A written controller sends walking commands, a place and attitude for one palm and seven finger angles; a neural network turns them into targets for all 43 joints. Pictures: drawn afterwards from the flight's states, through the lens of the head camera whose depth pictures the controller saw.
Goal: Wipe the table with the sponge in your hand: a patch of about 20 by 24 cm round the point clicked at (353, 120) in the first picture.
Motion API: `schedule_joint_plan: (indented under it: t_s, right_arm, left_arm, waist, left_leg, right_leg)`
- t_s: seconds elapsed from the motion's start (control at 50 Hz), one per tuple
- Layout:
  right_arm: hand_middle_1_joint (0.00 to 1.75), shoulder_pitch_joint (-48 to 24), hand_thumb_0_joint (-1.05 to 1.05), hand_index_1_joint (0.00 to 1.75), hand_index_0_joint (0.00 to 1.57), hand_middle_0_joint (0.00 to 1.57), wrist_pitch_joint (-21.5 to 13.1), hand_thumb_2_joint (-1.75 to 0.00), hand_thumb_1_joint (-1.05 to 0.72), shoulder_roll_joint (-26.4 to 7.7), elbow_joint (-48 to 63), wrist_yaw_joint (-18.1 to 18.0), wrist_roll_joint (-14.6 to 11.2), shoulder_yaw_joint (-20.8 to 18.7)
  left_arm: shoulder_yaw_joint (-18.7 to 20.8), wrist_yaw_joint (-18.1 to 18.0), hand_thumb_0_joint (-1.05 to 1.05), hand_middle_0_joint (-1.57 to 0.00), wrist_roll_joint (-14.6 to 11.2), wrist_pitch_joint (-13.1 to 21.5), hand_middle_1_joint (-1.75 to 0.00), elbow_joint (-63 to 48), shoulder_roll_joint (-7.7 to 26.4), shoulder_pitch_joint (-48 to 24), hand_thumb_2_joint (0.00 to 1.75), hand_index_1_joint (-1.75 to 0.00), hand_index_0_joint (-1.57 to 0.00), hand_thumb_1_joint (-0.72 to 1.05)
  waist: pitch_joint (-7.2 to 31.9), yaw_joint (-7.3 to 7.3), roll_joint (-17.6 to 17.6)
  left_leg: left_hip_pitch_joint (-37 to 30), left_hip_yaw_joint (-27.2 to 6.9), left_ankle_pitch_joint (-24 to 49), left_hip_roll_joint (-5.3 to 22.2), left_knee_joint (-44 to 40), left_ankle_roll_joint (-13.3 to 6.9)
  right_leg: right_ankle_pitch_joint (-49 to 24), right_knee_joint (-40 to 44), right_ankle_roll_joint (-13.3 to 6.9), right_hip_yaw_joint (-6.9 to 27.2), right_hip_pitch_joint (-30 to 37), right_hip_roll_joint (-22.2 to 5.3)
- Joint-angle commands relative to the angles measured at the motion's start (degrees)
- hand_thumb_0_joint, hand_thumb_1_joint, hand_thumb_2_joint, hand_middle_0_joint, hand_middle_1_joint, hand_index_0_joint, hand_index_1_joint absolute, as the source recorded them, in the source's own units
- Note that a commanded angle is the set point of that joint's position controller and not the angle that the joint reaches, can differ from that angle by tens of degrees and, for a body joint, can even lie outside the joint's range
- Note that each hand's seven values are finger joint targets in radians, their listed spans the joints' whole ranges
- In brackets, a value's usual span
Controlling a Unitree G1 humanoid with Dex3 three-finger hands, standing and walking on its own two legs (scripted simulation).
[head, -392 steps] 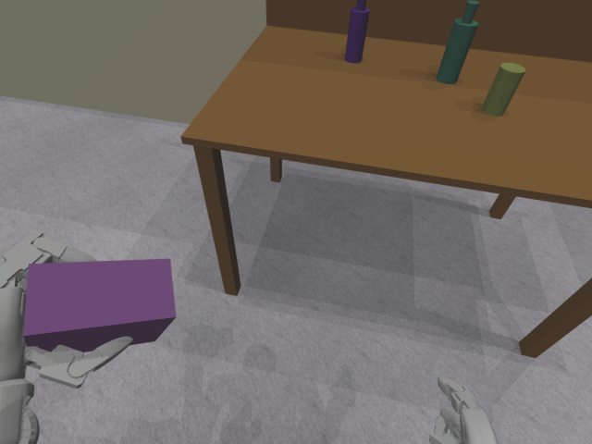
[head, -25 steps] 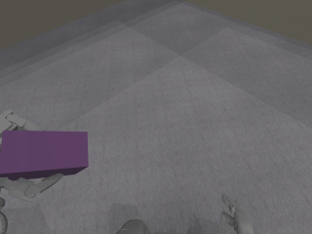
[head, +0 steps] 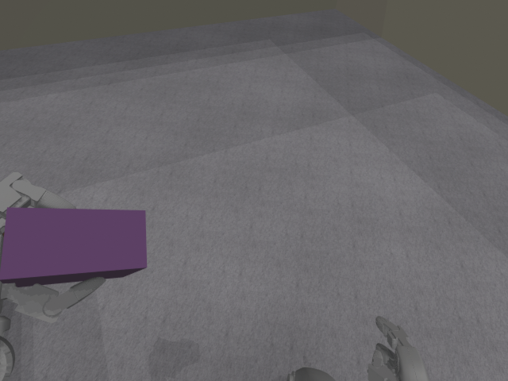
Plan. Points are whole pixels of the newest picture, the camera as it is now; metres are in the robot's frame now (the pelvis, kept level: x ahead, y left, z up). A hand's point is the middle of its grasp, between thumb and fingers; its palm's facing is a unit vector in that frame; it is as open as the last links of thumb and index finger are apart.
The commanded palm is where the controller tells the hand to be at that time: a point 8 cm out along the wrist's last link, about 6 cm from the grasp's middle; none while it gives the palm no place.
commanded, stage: turn to face it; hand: left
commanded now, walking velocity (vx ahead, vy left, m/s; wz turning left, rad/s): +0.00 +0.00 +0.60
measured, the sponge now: (96, 248) +0.23 +0.20 +0.16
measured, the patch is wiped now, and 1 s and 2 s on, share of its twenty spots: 0.00 0.00 0.00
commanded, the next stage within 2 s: none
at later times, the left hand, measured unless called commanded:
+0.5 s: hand out of the picture +0.04 +0.24 +0.18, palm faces +0.61 -0.67 -0.42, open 10.5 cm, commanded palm -0.03 +0.27 +0.18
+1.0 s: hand out of the picture -0.11 +0.19 +0.17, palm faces +0.77 -0.44 -0.45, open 10.5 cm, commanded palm -0.18 +0.19 +0.18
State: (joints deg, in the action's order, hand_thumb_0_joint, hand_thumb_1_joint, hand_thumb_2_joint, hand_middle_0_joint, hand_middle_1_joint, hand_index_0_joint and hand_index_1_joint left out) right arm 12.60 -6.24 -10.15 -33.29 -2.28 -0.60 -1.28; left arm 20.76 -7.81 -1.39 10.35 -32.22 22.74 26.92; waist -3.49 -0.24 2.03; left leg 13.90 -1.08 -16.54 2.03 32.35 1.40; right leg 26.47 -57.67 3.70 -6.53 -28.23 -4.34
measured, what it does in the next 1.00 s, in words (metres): walks backwards, turning left: right foot, then left foot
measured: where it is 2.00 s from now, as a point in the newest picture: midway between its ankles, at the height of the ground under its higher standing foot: outside the picture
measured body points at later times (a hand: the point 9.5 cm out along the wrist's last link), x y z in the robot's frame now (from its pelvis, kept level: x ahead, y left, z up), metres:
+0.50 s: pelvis -0.09 -0.04 +0.00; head -0.07 -0.03 +0.45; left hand +0.00 +0.27 +0.20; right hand +0.15 -0.25 -0.07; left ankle -0.16 +0.08 -0.72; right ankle -0.01 -0.13 -0.73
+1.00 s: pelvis -0.15 -0.13 +0.01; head -0.11 -0.13 +0.45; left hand -0.16 +0.21 +0.19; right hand +0.12 -0.21 -0.10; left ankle -0.24 -0.01 -0.64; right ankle -0.06 -0.16 -0.73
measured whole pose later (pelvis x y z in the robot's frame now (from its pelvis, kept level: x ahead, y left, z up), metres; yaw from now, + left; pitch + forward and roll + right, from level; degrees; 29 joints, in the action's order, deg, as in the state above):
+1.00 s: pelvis -0.15 -0.13 +0.01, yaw +36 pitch -3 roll +3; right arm 9.8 -3.6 -11.2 -36.4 -3.1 -0.2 0.2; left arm 18.7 -7.3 -2.2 8.1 -27.1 19.7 26.8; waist -5.9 0.5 -0.4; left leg 27.7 1.8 -24.1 0.3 66.9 3.5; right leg 12.7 -30.1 -3.2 -10.7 -15.0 -5.4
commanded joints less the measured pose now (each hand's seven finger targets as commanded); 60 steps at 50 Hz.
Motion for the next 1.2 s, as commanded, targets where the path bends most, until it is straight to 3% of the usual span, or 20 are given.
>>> schedule_joint_plan:
  t_s: [0.0, 0.12, 0.14, 0.16, 0.18, 0.28, 0.38, 0.46, 0.5, 0.52, 0.62, 0.74, 0.78, 0.8, 0.82, 0.94, 1.06, 1.12, 1.16, 1.18]
  right_arm:
    - [0.3, -3.3, 0.0, 0.3, 0.2, 0.2, -3.8, -0.9, -0.9, -8.8, 7.1, 0.5, -0.4, -2.3]
    - [0.3, -5.1, 0.0, 0.3, 0.2, 0.2, -2.7, -0.9, -0.9, -7.5, 6.6, 0.2, -0.1, -1.1]
    - [0.3, -4.8, 0.0, 0.3, 0.2, 0.2, -2.3, -0.9, -0.9, -6.3, 6.8, 0.1, -0.4, -0.6]
    - [0.3, -6.2, 0.0, 0.3, 0.2, 0.2, -1.9, -0.9, -0.9, -4.6, 8.0, -0.2, -0.5, -0.2]
    - [0.3, -4.8, 0.0, 0.3, 0.2, 0.2, -2.4, -0.9, -0.9, -7.4, 7.2, -0.5, -0.5, -2.0]
    - [0.3, -9.7, 0.0, 0.3, 0.2, 0.2, -0.6, -0.9, -0.9, -5.8, 7.5, -1.9, 0.6, -0.3]
    - [0.3, -7.5, 0.0, 0.3, 0.2, 0.2, -0.6, -0.9, -0.9, -5.9, 8.6, -2.6, 1.8, -1.1]
    - [0.3, -3.5, 0.0, 0.3, 0.2, 0.2, 0.1, -0.9, -0.9, -6.5, 8.9, -2.3, 1.6, -1.7]
    - [0.3, -4.4, 0.0, 0.3, 0.2, 0.2, -1.0, -0.9, -0.9, -9.9, 10.5, -1.7, 1.0, -2.7]
    - [0.3, -2.2, 0.0, 0.3, 0.2, 0.2, -1.7, -0.9, -0.9, -8.9, 8.3, -0.8, 0.8, -2.7]
    - [0.3, -3.5, 0.0, 0.3, 0.2, 0.2, -4.0, -0.9, -0.9, -8.8, 7.3, 0.7, -0.7, -3.0]
    - [0.3, -4.3, 0.0, 0.3, 0.2, 0.2, -3.6, -0.9, -0.9, -8.2, 6.9, 0.0, -0.2, -1.8]
    - [0.3, -5.0, 0.0, 0.3, 0.2, 0.2, -2.9, -0.9, -0.9, -6.4, 6.8, -0.2, -0.6, -0.9]
    - [0.3, -5.3, 0.0, 0.3, 0.2, 0.2, -2.5, -0.9, -0.9, -5.1, 7.6, -0.4, -0.6, -0.6]
    - [0.3, -4.5, 0.0, 0.3, 0.2, 0.2, -2.8, -0.9, -0.9, -7.4, 7.7, -0.8, -0.5, -1.9]
    - [0.3, -10.1, 0.0, 0.3, 0.2, 0.2, -0.4, -0.9, -0.9, -5.8, 7.1, -2.2, 0.5, -0.5]
    - [0.3, -6.3, 0.0, 0.3, 0.2, 0.2, -0.5, -0.9, -0.9, -5.7, 8.8, -2.3, 2.0, -0.7]
    - [0.3, -3.0, 0.0, 0.3, 0.2, 0.2, 0.1, -0.9, -0.9, -6.7, 9.0, -2.0, 1.6, -1.7]
    - [0.3, -4.4, 0.0, 0.3, 0.2, 0.2, -0.9, -0.9, -0.9, -9.6, 10.5, -1.6, 1.1, -2.4]
    - [0.3, -2.2, 0.0, 0.3, 0.2, 0.2, -1.7, -0.9, -0.9, -9.1, 8.4, -0.8, 0.5, -2.8]
  left_arm:
    - [4.9, -0.7, 0.0, -1.2, -1.4, 3.8, -1.6, -15.2, 6.6, -0.7, 1.3, -1.6, -1.2, 0.1]
    - [6.0, 0.1, 0.0, -1.2, -2.0, 1.8, -1.6, -7.9, 6.9, -3.3, 1.3, -1.6, -1.2, 0.1]
    - [6.5, -0.3, 0.0, -1.2, -1.2, 1.4, -1.6, -7.0, 8.6, -4.0, 1.3, -1.6, -1.2, 0.1]
    - [7.9, -1.0, 0.0, -1.2, -0.9, 0.9, -1.6, -7.0, 12.1, -5.9, 1.3, -1.6, -1.2, 0.1]
    - [6.9, -1.3, 0.0, -1.2, -2.3, 0.9, -1.6, -7.1, 10.4, -7.7, 1.3, -1.6, -1.2, 0.1]
    - [7.0, -1.4, 0.0, -1.2, -1.0, 2.1, -1.6, -10.6, 10.1, -6.1, 1.3, -1.6, -1.2, 0.1]
    - [8.4, -3.1, 0.0, -1.2, -0.9, 2.5, -1.6, -11.6, 9.7, -1.5, 1.3, -1.6, -1.2, 0.1]
    - [6.7, -3.2, 0.0, -1.2, -1.6, 3.1, -1.6, -14.6, 7.8, -1.0, 1.3, -1.6, -1.2, 0.1]
    - [6.4, -2.5, 0.0, -1.2, -2.3, 4.9, -1.6, -18.1, 8.5, -1.2, 1.3, -1.6, -1.2, 0.1]
    - [7.3, -1.5, 0.0, -1.2, -0.7, 5.4, -1.6, -12.9, 8.4, 1.1, 1.3, -1.6, -1.2, 0.1]
    - [5.7, -0.7, 0.0, -1.2, -1.1, 5.0, -1.6, -18.1, 7.2, 1.3, 1.3, -1.6, -1.2, 0.1]
    - [7.0, -0.4, 0.0, -1.2, -1.8, 2.5, -1.6, -10.3, 7.7, -1.6, 1.3, -1.6, -1.2, 0.1]
    - [6.8, -0.4, 0.0, -1.2, -1.2, 1.9, -1.6, -7.3, 8.2, -5.2, 1.3, -1.6, -1.2, 0.1]
    - [8.6, -1.1, 0.0, -1.2, -0.5, 1.1, -1.6, -6.2, 12.2, -6.3, 1.3, -1.6, -1.2, 0.1]
    - [7.7, -1.4, 0.0, -1.2, -2.0, 0.6, -1.6, -5.8, 10.9, -8.1, 1.3, -1.6, -1.2, 0.1]
    - [6.8, -1.5, 0.0, -1.2, -1.1, 2.2, -1.6, -9.2, 10.0, -6.0, 1.3, -1.6, -1.2, 0.1]
    - [8.0, -3.3, 0.0, -1.2, -0.9, 2.8, -1.6, -11.1, 8.7, -0.2, 1.3, -1.6, -1.2, 0.1]
    - [6.7, -3.3, 0.0, -1.2, -1.5, 3.3, -1.6, -14.0, 7.7, -2.0, 1.3, -1.6, -1.2, 0.1]
    - [5.9, -2.6, 0.0, -1.2, -2.2, 4.9, -1.6, -17.4, 7.8, -2.0, 1.3, -1.6, -1.2, 0.1]
    - [6.3, -1.3, 0.0, -1.2, -1.3, 5.3, -1.6, -13.2, 8.0, 0.1, 1.3, -1.6, -1.2, 0.1]
  waist:
    - [5.1, -0.49, -18.6]
    - [7.4, 1.45, -10.3]
    - [7.7, 1.34, -3.4]
    - [6.6, 1.2, 13.2]
    - [7.6, 1.3, 15.6]
    - [5.8, 0.93, 6.6]
    - [9.0, 2.81, 7.3]
    - [12.6, -0.84, -0.7]
    - [9.2, -0.06, -24.3]
    - [7.9, -0.29, -20.7]
    - [6.2, -0.38, -20.1]
    - [6.7, 0.7, -15.4]
    - [7.0, 1.24, -4.0]
    - [6.9, 0.83, 13.5]
    - [7.9, 1.23, 16.7]
    - [5.6, 0.79, 6.8]
    - [10.5, 2.78, 6.6]
    - [12.7, -0.7, 0.5]
    - [9.1, -0.12, -23.1]
    - [7.9, 0.16, -20.5]
  left_leg:
    - [1.8, -11.3, 24.0, 11.0, -12.2, -9.5]
    - [7.8, -13.0, 8.9, 7.6, -5.4, -6.7]
    - [11.7, -8.3, -2.2, 3.2, 2.0, -3.8]
    - [20.9, 0.1, -14.1, -4.0, 19.8, 0.3]
    - [17.6, -2.5, -13.1, -3.1, 33.9, 1.1]
    - [12.2, 2.1, -8.3, 0.1, 33.0, 2.6]
    - [6.8, 6.7, -12.3, 0.2, 11.8, 0.6]
    - [-4.5, 7.2, 1.6, -1.1, -9.5, -0.5]
    - [-11.8, -19.3, 42.0, 19.4, -13.0, -10.6]
    - [-10.5, -24.0, 44.7, 22.2, -12.2, -13.7]
    - [-1.1, -9.2, 28.8, 11.0, -10.4, -9.6]
    - [5.7, -12.5, 14.2, 9.8, -7.5, -8.3]
    - [11.4, -8.9, -1.1, 4.8, 2.4, -4.3]
    - [20.3, 0.0, -14.9, -3.4, 19.7, 0.1]
    - [17.0, -2.5, -13.8, -3.4, 34.7, 0.9]
    - [12.0, 2.2, -8.2, 0.5, 33.1, 2.5]
    - [5.6, 7.8, -12.2, -0.1, 6.3, -0.1]
    - [-3.8, 7.4, -0.1, -1.2, -8.6, -1.0]
    - [-11.0, -17.7, 33.9, 17.6, -14.1, -9.7]
    - [-8.8, -23.3, 38.7, 22.6, -13.2, -13.8]
  right_leg:
    - [-0.3, 6.4, 1.8, 1.2, 5.7, 2.6]
    - [-9.6, 33.8, 1.4, 1.5, 23.1, 4.1]
    - [-12.8, 40.4, -1.7, 7.3, 26.1, -3.4]
    - [-18.4, 43.4, -8.0, 25.1, 26.9, -18.5]
    - [-16.2, 44.6, -10.3, 27.3, 19.2, -22.8]
    - [-17.8, 42.1, -9.6, 6.7, 14.3, -15.3]
    - [-21.7, 39.0, -10.8, 6.4, 19.8, -17.2]
    - [-26.1, 21.5, -5.3, 0.8, 17.9, -13.6]
    - [6.5, 0.4, 1.2, -2.1, -3.3, -1.2]
    - [10.8, -6.5, 0.3, 2.2, -7.8, -1.1]
    - [-0.9, 2.9, 1.6, 1.5, 2.1, 1.5]
    - [-5.3, 23.3, 2.0, 0.7, 17.7, 5.1]
    - [-12.3, 38.8, -0.7, 6.0, 24.3, -2.1]
    - [-16.5, 42.8, -7.2, 24.4, 26.2, -17.5]
    - [-11.5, 45.5, -9.4, 28.4, 17.7, -22.6]
    - [-13.5, 43.1, -9.1, 5.9, 14.5, -15.3]
    - [-18.8, 38.9, -10.3, 6.3, 21.0, -17.1]
    - [-21.8, 25.9, -5.9, 2.4, 18.0, -14.7]
    - [2.0, 3.3, 0.8, -2.8, -2.0, -2.0]
    - [10.8, -4.6, 0.1, 1.4, -6.2, -0.9]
